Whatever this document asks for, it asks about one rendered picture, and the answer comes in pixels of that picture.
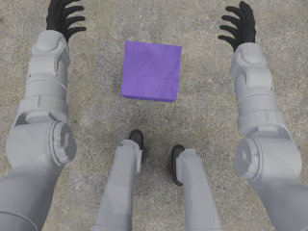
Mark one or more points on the left robot hand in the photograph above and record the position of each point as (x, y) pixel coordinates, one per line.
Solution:
(57, 20)

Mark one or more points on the robot right forearm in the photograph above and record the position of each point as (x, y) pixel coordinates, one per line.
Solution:
(255, 95)

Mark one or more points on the left robot upper arm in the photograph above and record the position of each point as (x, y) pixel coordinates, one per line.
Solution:
(37, 152)

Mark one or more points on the carton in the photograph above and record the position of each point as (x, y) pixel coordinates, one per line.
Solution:
(150, 71)

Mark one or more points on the robot left forearm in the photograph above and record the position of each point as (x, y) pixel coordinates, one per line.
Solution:
(46, 83)

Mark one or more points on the right robot hand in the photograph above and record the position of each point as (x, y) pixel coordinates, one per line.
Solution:
(245, 31)

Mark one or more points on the right robot upper arm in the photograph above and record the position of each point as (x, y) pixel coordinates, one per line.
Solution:
(272, 167)

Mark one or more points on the left robot shin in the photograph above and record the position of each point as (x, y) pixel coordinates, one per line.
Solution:
(128, 142)

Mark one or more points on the left robot foot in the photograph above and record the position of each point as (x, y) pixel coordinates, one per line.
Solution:
(137, 136)

